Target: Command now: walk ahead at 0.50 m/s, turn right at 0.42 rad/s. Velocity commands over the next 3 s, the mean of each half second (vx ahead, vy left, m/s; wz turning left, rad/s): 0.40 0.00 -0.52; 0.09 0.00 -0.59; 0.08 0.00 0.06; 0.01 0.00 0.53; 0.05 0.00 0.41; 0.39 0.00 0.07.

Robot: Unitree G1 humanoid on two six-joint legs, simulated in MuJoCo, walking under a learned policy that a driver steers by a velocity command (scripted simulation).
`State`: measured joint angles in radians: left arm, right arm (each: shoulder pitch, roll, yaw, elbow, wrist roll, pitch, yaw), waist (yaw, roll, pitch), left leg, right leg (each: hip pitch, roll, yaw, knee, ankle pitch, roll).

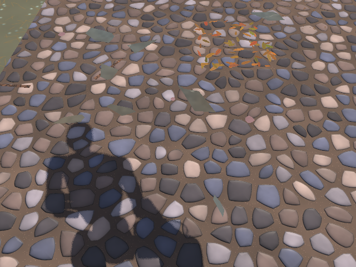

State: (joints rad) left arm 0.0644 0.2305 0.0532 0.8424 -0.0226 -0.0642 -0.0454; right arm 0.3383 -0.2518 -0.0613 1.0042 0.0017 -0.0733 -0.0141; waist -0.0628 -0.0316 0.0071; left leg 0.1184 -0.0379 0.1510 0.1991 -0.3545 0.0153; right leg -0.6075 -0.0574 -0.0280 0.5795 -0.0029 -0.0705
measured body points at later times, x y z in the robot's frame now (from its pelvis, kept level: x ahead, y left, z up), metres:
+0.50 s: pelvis +0.28 -0.02 +0.00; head +0.31 -0.04 +0.45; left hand +0.40 +0.25 -0.12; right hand +0.43 -0.32 -0.08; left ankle +0.45 +0.05 -0.73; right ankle +0.17 -0.10 -0.73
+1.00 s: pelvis +0.33 -0.06 +0.00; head +0.34 -0.10 +0.45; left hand +0.61 +0.10 -0.08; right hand +0.29 -0.38 -0.12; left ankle +0.44 +0.04 -0.71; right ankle +0.28 -0.15 -0.73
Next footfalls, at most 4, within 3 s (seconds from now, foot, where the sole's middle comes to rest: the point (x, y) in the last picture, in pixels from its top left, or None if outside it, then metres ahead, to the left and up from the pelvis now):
0.06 right None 0.21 -0.11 -0.77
0.50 left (169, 265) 0.49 0.03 -0.77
0.96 right None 0.31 -0.17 -0.77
1.40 left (191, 256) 0.51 -0.05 -0.77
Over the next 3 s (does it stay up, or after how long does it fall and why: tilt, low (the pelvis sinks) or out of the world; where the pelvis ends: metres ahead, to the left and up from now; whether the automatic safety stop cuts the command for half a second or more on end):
stays up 0.60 -0.17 0.02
